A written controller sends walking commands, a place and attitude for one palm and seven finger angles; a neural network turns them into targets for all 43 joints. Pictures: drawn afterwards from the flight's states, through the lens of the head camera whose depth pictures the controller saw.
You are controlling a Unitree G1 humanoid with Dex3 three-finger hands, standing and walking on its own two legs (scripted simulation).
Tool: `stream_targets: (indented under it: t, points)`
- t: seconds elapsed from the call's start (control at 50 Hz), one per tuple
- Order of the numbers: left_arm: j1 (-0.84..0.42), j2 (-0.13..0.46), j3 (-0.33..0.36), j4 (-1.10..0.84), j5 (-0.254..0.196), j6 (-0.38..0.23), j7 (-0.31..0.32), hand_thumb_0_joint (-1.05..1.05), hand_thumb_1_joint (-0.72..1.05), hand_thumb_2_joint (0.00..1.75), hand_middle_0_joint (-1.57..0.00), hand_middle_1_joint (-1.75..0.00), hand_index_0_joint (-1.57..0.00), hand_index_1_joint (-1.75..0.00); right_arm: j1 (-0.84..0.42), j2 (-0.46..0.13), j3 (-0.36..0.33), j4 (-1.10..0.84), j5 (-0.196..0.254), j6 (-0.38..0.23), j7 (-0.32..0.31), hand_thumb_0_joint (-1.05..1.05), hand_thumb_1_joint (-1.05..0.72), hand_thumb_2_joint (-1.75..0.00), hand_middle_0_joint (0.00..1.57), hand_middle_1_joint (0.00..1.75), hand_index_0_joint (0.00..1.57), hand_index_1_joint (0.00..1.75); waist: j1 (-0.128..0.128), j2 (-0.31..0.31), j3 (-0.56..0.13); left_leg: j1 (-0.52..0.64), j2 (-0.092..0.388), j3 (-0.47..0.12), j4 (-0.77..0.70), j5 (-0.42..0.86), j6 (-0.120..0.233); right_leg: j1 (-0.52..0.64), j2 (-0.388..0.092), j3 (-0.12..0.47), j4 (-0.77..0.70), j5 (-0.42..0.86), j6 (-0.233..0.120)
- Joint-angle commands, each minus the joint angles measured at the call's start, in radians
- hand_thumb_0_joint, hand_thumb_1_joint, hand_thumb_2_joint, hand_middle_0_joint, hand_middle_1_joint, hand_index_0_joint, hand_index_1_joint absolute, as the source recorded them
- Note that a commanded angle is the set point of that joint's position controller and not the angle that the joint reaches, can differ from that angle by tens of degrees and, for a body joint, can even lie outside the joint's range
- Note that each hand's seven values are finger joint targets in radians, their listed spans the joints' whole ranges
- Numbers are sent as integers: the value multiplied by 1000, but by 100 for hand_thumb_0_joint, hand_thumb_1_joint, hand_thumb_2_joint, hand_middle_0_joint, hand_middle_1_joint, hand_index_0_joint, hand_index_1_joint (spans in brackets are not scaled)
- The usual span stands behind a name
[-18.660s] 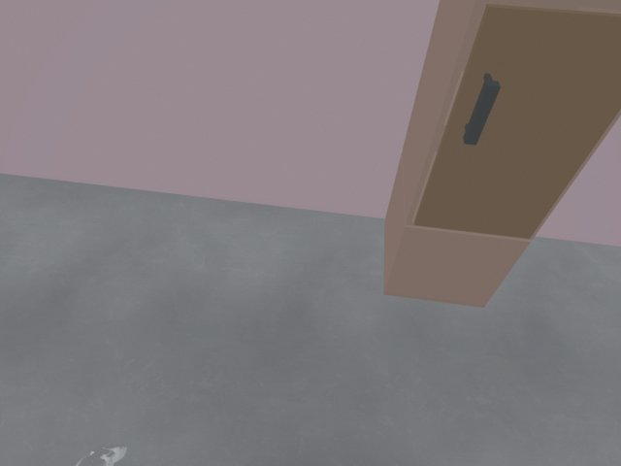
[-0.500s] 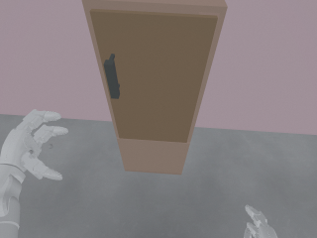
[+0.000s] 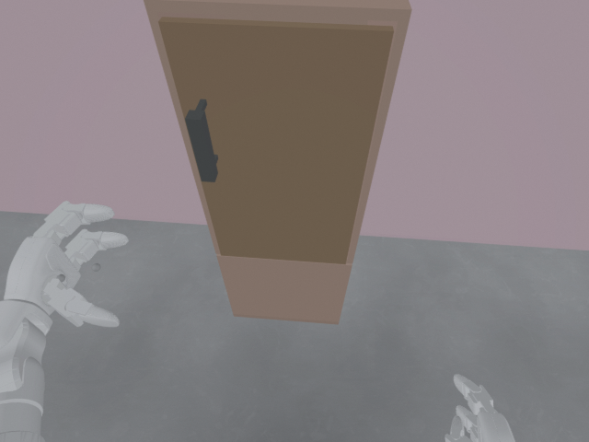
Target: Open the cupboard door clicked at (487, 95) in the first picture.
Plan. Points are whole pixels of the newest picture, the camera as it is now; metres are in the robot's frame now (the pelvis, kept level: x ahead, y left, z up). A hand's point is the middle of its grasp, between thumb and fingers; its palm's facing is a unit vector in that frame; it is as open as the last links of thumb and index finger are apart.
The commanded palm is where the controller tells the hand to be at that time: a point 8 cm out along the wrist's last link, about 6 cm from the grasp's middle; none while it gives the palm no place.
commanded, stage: move the hooked fingers beside the handle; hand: left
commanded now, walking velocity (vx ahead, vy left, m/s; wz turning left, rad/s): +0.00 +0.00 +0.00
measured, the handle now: (206, 141) +0.58 +0.20 +0.08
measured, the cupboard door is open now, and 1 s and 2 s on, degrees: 0 0 0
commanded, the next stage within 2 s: none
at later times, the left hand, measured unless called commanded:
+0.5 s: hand (119, 220) +0.37 +0.28 +0.09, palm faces +0.00 -1.00 +0.00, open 14.0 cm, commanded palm +0.35 +0.32 +0.09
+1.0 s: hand (148, 185) +0.45 +0.26 +0.09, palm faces -0.02 -1.00 +0.00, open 14.0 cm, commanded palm +0.43 +0.31 +0.09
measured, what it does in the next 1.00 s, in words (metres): stands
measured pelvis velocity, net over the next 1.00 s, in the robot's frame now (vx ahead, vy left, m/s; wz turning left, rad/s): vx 0.00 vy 0.03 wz -0.03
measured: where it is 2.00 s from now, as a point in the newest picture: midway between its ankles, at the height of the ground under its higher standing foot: outside the picture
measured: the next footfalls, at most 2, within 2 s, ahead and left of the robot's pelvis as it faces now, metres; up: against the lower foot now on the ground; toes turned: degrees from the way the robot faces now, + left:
none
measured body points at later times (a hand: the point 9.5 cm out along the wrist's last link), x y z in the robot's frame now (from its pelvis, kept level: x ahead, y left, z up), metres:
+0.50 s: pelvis +0.00 +0.01 +0.00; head +0.04 +0.02 +0.44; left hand +0.37 +0.33 +0.10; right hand +0.09 -0.25 -0.10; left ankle +0.02 +0.12 -0.72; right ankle +0.00 -0.10 -0.72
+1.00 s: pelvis +0.00 +0.03 -0.01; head +0.08 +0.04 +0.43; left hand +0.44 +0.32 +0.09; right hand +0.05 -0.24 -0.11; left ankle +0.02 +0.12 -0.72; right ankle +0.00 -0.10 -0.72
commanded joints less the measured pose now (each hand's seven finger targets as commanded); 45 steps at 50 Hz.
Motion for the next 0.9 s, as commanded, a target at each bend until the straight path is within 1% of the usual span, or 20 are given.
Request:
stream_targets:
  t: [0.0,0.06,0.12,0.16,0.24,0.28,0.32,0.36,0.4,0.42,0.44,0.48,0.52,0.6,0.62,0.68,0.74,0.8,0.84,0.88]
  points:
    - [-397,310,83,-181,-11,-87,0,0,-50,30,-30,-120,-30,-120,-28,-140,-63,-113,2,-46,-16,0,-90,-90,20,30,20,30,-39,48,-214,122,-48,-28,-79,184,30,29,16,95,-109,218,11]
    - [-452,320,77,-127,-4,-98,-4,0,-50,30,-30,-120,-30,-120,-20,-142,-62,-103,2,-39,-18,0,-90,-90,20,30,20,30,-47,33,-235,111,-48,-28,-70,186,32,35,16,101,-102,225,12]
    - [-510,339,78,-29,2,-88,-10,0,-50,30,-30,-120,-30,-120,-9,-147,-59,-93,2,-30,-18,0,-90,-90,20,30,20,30,-50,27,-205,80,-48,-32,-64,159,31,13,16,105,-100,194,8]
    - [-536,337,63,7,15,-86,-15,0,-50,30,-30,-120,-30,-120,-3,-149,-62,-92,5,-23,-17,0,-90,-90,20,30,20,30,-49,53,-230,84,-47,-32,-68,157,31,6,14,99,-96,191,8]
    - [-530,357,78,23,21,-94,-10,0,-50,30,-30,-120,-30,-120,19,-153,-67,-106,0,-10,-5,0,-90,-90,20,30,20,30,-31,39,-305,92,-47,-31,-60,219,32,44,20,91,-70,266,5]
    - [-532,370,93,19,26,-106,-1,0,-50,30,-30,-120,-30,-120,30,-154,-72,-105,-1,-2,1,0,-90,-90,20,30,20,30,-26,73,-316,104,-45,-31,-61,247,29,38,23,81,-60,292,2]
    - [-527,388,114,34,23,-113,9,0,-50,30,-30,-120,-30,-120,39,-158,-73,-110,-3,7,7,0,-90,-90,20,30,20,30,-22,49,-310,90,-44,-30,-58,248,30,46,28,82,-56,292,0]
    - [-545,371,103,58,27,-115,16,0,-50,30,-30,-120,-30,-120,46,-157,-75,-110,-2,17,8,0,-90,-90,20,30,20,30,-32,28,-288,78,-42,-29,-66,234,31,27,29,78,-59,284,4]
    - [-583,330,63,51,35,-120,19,0,-50,30,-30,-120,-30,-120,55,-156,-80,-107,-2,22,11,0,-90,-90,20,30,20,30,-44,60,-289,101,-41,-32,-68,239,29,-4,32,69,-58,277,3]
    - [-586,350,82,63,32,-121,21,0,-50,30,-30,-120,-30,-120,65,-161,-80,-107,-4,26,11,0,-90,-90,20,30,20,30,-43,28,-289,102,-40,-36,-63,255,32,4,36,68,-55,290,-1]
    - [-588,371,94,67,39,-122,22,0,-50,30,-30,-120,-30,-120,67,-163,-82,-103,-3,32,11,0,-90,-90,20,30,20,30,-42,53,-298,100,-39,-30,-63,253,31,4,34,74,-55,291,1]
    - [-651,361,71,108,50,-124,25,0,-50,30,-30,-120,-30,-120,77,-165,-79,-92,-3,42,9,0,-90,-90,20,30,20,30,-63,29,-266,85,-37,-37,-67,217,31,-32,35,68,-60,252,3]
    - [-714,347,45,102,58,-136,28,0,-50,30,-30,-120,-30,-120,85,-164,-79,-88,-5,48,8,0,-90,-90,20,30,20,30,-71,69,-271,107,-36,-44,-63,223,30,-55,39,65,-54,237,-4]
    - [-776,316,11,82,74,-165,47,0,-50,30,-30,-120,-30,-120,102,-163,-84,-72,-12,51,13,0,-90,-90,20,30,20,30,-79,133,-356,212,-24,-73,-56,289,17,-104,41,51,-42,233,-8]
    - [-760,333,32,114,68,-163,49,0,-50,30,-30,-120,-30,-120,115,-168,-83,-70,-14,57,13,0,-90,-90,20,30,20,30,-72,93,-357,197,-24,-77,-51,306,17,-90,45,49,-37,246,-11]
    - [-832,353,38,225,84,-150,62,0,-50,30,-30,-120,-30,-120,121,-172,-80,-48,-13,74,13,0,-90,-90,20,30,20,30,-91,38,-299,123,-25,-72,-53,252,22,-103,39,49,-39,231,-3]
    - [-863,375,39,264,109,-151,71,0,-50,30,-30,-120,-30,-120,133,-176,-80,-51,-17,87,18,0,-90,-90,20,30,20,30,-88,66,-326,132,-23,-76,-48,271,19,-117,37,48,-27,229,-5]
    - [-907,361,13,276,131,-168,84,0,-50,30,-30,-120,-30,-120,142,-173,-81,-53,-21,99,26,0,-90,-90,20,30,20,30,-92,113,-340,156,-17,-86,-39,290,11,-156,37,46,-17,212,-7]
    - [-950,353,2,288,133,-182,91,0,-50,30,-30,-120,-30,-120,153,-175,-81,-49,-22,107,29,0,-90,-90,20,30,20,30,-109,94,-357,167,-13,-88,-29,297,13,-175,42,46,-13,213,-4]
    - [-1003,383,26,348,132,-191,95,0,-50,30,-30,-120,-30,-120,164,-181,-81,-34,-25,116,27,0,-90,-90,20,30,20,30,-120,64,-338,133,-12,-89,-25,254,15,-183,43,47,-14,193,-2]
